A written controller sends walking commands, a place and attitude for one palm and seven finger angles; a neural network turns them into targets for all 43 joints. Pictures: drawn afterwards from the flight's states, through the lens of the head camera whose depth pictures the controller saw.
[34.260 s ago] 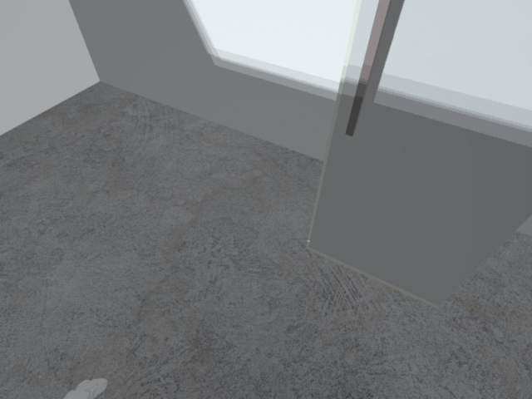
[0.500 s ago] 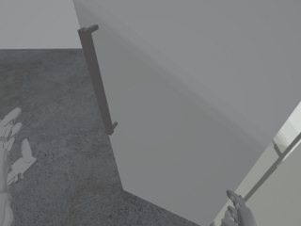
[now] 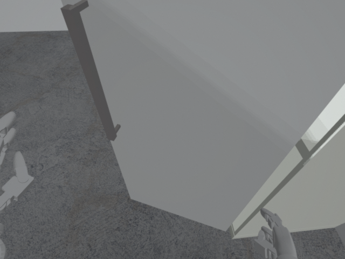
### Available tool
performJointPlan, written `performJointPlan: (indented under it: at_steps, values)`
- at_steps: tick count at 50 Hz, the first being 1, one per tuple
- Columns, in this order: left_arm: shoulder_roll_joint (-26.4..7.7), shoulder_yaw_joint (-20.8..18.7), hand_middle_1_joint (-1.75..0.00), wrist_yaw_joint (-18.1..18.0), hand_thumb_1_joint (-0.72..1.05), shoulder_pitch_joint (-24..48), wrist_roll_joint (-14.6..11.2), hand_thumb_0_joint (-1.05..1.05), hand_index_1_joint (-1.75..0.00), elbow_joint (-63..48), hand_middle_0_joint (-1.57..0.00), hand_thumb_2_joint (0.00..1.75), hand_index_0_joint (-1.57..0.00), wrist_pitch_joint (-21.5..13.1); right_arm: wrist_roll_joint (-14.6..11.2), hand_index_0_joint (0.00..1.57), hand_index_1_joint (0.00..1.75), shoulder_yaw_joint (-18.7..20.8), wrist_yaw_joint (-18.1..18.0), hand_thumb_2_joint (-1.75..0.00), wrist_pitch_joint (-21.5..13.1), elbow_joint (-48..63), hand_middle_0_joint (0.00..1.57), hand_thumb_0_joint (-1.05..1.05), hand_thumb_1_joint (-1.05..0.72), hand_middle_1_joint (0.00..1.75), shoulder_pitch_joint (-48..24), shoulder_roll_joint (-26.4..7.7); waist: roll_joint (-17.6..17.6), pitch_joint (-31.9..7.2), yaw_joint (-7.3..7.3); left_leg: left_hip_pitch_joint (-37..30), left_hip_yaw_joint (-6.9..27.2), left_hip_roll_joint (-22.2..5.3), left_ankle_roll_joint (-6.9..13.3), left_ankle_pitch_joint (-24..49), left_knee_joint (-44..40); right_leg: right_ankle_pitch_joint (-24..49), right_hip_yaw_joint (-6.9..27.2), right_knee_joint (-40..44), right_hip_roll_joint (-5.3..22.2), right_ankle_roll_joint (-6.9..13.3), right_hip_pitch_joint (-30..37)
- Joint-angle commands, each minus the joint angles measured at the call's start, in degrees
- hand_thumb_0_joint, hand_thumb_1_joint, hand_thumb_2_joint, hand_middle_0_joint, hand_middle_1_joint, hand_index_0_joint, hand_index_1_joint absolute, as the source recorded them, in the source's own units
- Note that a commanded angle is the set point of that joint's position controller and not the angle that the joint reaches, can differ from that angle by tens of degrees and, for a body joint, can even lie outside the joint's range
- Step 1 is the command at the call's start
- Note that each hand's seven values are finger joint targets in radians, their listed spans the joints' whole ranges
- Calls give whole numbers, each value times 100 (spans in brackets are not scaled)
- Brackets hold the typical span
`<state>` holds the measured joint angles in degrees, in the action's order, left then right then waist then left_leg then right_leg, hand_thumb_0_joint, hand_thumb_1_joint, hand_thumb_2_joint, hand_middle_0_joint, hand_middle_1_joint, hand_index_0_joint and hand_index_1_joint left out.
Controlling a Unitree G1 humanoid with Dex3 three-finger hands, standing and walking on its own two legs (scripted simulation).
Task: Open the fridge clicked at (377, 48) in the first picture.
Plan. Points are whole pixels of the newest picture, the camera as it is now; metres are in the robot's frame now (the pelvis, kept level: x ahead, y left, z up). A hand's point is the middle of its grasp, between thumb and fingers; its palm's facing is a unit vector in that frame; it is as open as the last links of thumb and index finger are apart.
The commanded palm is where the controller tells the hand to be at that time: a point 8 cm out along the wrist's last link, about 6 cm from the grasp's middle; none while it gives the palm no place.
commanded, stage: step back with the hand held close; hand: left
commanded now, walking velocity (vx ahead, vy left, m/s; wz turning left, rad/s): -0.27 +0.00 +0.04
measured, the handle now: (101, 86) +0.46 +0.21 +0.15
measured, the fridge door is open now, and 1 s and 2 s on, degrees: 66 66 66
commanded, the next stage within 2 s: stop stepping back and stand still in 0.96 s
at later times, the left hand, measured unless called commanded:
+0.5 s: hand out of the picture +0.11 +0.28 +0.16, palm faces +0.51 -0.79 -0.35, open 7.4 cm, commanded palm +0.05 +0.32 +0.18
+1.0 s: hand out of the picture +0.05 +0.26 +0.17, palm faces +0.38 -0.80 -0.46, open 7.4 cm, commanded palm -0.01 +0.30 +0.18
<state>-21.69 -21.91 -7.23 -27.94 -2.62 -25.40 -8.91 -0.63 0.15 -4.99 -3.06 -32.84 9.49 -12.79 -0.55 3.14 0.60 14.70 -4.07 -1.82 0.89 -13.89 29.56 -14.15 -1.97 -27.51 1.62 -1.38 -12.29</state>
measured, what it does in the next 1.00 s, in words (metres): walks backwards: right foot, then left foot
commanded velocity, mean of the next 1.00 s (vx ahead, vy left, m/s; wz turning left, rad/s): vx -0.34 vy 0.00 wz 0.03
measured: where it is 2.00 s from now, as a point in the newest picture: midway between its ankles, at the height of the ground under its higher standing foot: outside the picture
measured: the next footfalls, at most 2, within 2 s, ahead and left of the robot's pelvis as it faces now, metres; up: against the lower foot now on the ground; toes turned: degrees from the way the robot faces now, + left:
right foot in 0.80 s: -0.19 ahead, -0.08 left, +0.00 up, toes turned +2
left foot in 0.98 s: -0.07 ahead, +0.11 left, +0.00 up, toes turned +0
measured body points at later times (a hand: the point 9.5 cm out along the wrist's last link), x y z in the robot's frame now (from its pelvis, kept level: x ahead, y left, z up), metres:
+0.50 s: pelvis -0.08 +0.01 -0.02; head -0.07 +0.03 +0.43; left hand +0.08 +0.31 +0.18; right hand +0.10 -0.21 -0.09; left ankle -0.01 +0.11 -0.73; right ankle +0.00 -0.13 -0.74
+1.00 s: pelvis -0.16 +0.00 +0.00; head -0.14 +0.02 +0.45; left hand +0.03 +0.30 +0.20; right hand +0.02 -0.23 -0.08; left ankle -0.11 +0.11 -0.74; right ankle -0.21 -0.11 -0.74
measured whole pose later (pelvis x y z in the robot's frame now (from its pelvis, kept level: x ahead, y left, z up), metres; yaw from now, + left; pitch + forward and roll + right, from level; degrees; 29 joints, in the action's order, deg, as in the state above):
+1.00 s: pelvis -0.16 +0.00 +0.00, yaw -1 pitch +2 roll -1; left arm -26.2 -24.2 -7.4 -29.2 -2.8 -29.8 -14.0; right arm -0.4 -1.1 -5.5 -4.9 -35.4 9.7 -11.1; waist 1.9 -0.1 1.1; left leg 21.0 -0.9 -0.6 0.3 -7.4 31.3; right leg -19.5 -0.4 -29.8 -1.4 0.4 -11.2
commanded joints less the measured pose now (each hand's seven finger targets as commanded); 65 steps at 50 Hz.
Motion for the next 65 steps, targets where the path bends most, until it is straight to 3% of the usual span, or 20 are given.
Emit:
performJointPlan:
  at_steps: [1, 7, 15, 20, 22, 25, 27, 30, 35, 39, 43, 47, 49, 51, 55, 58, 59, 61, 62, 65]
  values:
    - [-1290, -1070, -30, -203, 90, -272, -49, 0, -30, -1634, -20, 90, -20, -465, -15, 20, 30, 190, -50, -90, -214, 1081, 20, 0, -90, 30, -467, -570, -347, -1337, 142, -86, 668, -613, 218, 1946, -475, 1952, 250, -151, 356, 101, 606]
    - [-1269, -1145, -30, -235, 90, -335, -22, 0, -30, -1715, -20, 90, -20, -577, 6, 20, 30, 202, -89, -90, -389, 1085, 20, 0, -90, 30, -329, -649, -1120, -1087, 149, 910, 957, -836, 360, 663, -988, 1058, 98, -648, 96, 52, 856]
    - [-929, -836, -30, -196, 90, 417, 128, 0, -30, -1249, -20, 90, -20, -695, -34, 20, 30, 211, -67, -90, -679, 949, 20, 0, -90, 30, -113, -734, -574, -338, 22, 2502, 1013, -836, 485, -2601, -1026, -140, 338, -744, 60, 67, 893]
    - [-1149, -732, -30, -271, 90, 831, 101, 0, -30, -1458, -20, 90, -20, -756, 61, 20, 30, 153, -13, -90, -710, 670, 20, 0, -90, 30, 5, -578, 865, -275, -50, 619, 490, 38, 55, -1628, 1264, -2222, 1639, 1177, 1194, 722, -1625]
    - [-1251, -758, -30, -350, 90, 899, 77, 0, -30, -1586, -20, 90, -20, -756, 97, 20, 30, 122, 33, -90, -687, 485, 20, 0, -90, 30, -19, -559, 917, -608, -80, 120, 417, 118, 6, -1006, 1909, -1335, 1644, 1211, 1601, 937, -1694]
    - [-1330, -950, -30, -387, 90, 729, 22, 0, -30, -1795, -20, 90, -20, -756, 74, 20, 30, 92, 4, -90, -702, 625, 20, 0, -90, 30, -168, -590, 158, -536, -90, 258, 977, -213, 194, -1126, -79, -892, 765, 89, 897, 459, -1362]
    - [-1385, -1169, -30, -396, 90, 489, 78, 0, -30, -1975, -20, 90, -20, -868, 65, 20, 30, 206, -88, -90, -785, 868, 20, 0, -90, 30, -325, -769, -1921, -456, 0, 1581, 2532, -1348, 690, -1280, -1655, -613, 31, -2151, -228, 20, -393]
    - [-1313, -1347, -30, -301, 90, 334, 133, 0, -30, -1611, -20, 90, -20, -994, 89, 20, 30, 313, 30, -90, -829, 718, 20, 0, -90, 30, -239, -693, -1582, -435, -54, 2446, 2410, -1684, 957, -2303, -2054, -1182, 371, -3563, -423, 45, 176]
    - [-1023, -941, -30, -182, 90, -272, -76, 0, -30, -1809, -20, 90, -20, -971, 78, 20, 30, 325, 173, -90, -951, 587, 20, 0, -90, 30, -93, -648, -1271, -1070, 18, 90, 1852, -1118, 545, -713, -1587, -1512, -80, -858, -477, 92, -348]
    - [-1282, -909, -30, -137, 90, 62, -94, 0, -30, -1778, -20, 90, -20, -932, 98, 20, 30, 267, 143, -90, -856, 446, 20, 0, -90, 30, -182, -622, -851, -1307, 70, -581, 1195, -763, 145, 896, -669, 215, 184, 1460, -83, 102, 177]
    - [-1550, -995, -30, -184, 90, 192, -155, 0, -30, -1309, -20, 90, -20, -881, -52, 20, 30, 307, -41, -90, -713, 508, 20, 0, -90, 30, -306, -541, 1505, -1180, 71, -135, 368, 71, -133, -253, 1238, 3106, 910, 842, 1278, 426, -360]
    - [-1534, -959, -30, -136, 90, 316, -61, 0, -30, -1390, -20, 90, -20, -783, 25, 20, 30, 40, -134, -90, -482, 651, 20, 0, -90, 30, -733, -410, 196, -678, -18, 832, 454, -30, -100, 790, 164, 4803, 898, -138, 1239, 519, 411]
    - [-1550, -979, -30, -158, 90, 374, -66, 0, -30, -1497, -20, 90, -20, -741, 55, 20, 30, 78, -166, -90, -455, 647, 20, 0, -90, 30, -440, -603, -483, -1214, -20, -429, 797, -479, 58, 4359, -814, 3622, 266, -897, 173, 2, 196]
    - [-1272, -821, -30, -97, 90, 178, -148, 0, -30, -1378, -20, 90, -20, -782, 30, 20, 30, 238, 8, -90, -507, 632, 20, 0, -90, 30, -180, -649, -1047, -1674, 26, -1447, 1387, -1278, 489, 5343, -791, -447, 508, -1422, -248, -69, -588]
    - [-1293, -1031, -30, -99, 90, -503, -141, 0, -30, -1711, -20, 90, -20, -604, 108, 20, 30, 294, 93, -90, -600, 796, 20, 0, -90, 30, -217, -693, -1219, -1355, 97, -84, 1673, -1287, 753, 1971, -1409, -1178, 242, -1175, -367, 68, 36]
    - [-1384, -1145, -30, -121, 90, -962, -154, 0, -30, -1835, -20, 90, -20, -503, -1, 20, 30, 275, 82, -90, -532, 1038, 20, 0, -90, 30, -346, -663, -935, -1200, 37, 1252, 1000, -482, 300, -1558, -1455, -508, -159, 168, -326, 114, 1234]
    - [-1438, -1166, -30, -124, 90, -936, -119, 0, -30, -1805, -20, 90, -20, -497, 9, 20, 30, 292, 62, -90, -502, 1052, 20, 0, -90, 30, -366, -647, -616, -987, 10, 1427, 697, -114, 113, -1943, -1064, -1001, -3, 601, -174, 211, 1027]
    - [-1681, -1295, -30, -173, 90, -587, -109, 0, -30, -1666, -20, 90, -20, -471, 64, 20, 30, 338, 4, -90, -404, 885, 20, 0, -90, 30, -293, -604, 1187, -530, -18, 773, 310, 534, -246, -1218, 2090, -3266, 2458, 2261, 1639, 1041, -1354]
    - [-1597, -1197, -30, -225, 90, -124, -112, 0, -30, -1759, -20, 90, -20, -440, 70, 20, 30, 374, 3, -90, -406, 756, 20, 0, -90, 30, -255, -700, 1233, -447, 21, 903, 586, 433, -238, -1154, 3117, -3394, 2950, 2413, 2042, 1310, -1825]
    - [-1187, -814, -30, -273, 90, 436, -20, 0, -30, -1047, -20, 90, -20, -414, 122, 20, 30, 224, -48, -90, -481, 469, 20, 0, -90, 30, -58, -580, 644, -503, -238, 548, 528, -16, -94, -619, 2555, -2244, 1443, 1666, 1433, 900, -1531]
